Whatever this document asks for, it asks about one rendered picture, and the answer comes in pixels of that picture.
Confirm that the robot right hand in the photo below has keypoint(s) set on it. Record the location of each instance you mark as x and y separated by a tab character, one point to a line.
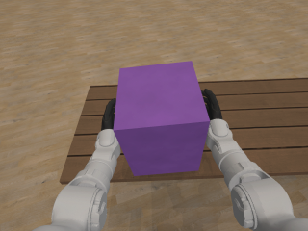
212	106

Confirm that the right robot forearm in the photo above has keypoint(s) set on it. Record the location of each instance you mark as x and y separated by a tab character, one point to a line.
231	160

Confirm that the carton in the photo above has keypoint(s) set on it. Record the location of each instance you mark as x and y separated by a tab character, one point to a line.
161	121

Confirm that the table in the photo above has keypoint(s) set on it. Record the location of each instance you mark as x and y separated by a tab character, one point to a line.
268	119

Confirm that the robot left hand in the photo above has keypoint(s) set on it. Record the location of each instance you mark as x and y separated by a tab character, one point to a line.
108	118

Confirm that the right robot upper arm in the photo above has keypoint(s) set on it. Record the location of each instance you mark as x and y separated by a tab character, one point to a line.
262	205

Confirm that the left robot forearm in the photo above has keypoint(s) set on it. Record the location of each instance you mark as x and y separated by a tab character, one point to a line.
101	166

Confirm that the left robot upper arm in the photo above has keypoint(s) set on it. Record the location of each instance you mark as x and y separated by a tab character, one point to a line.
78	208

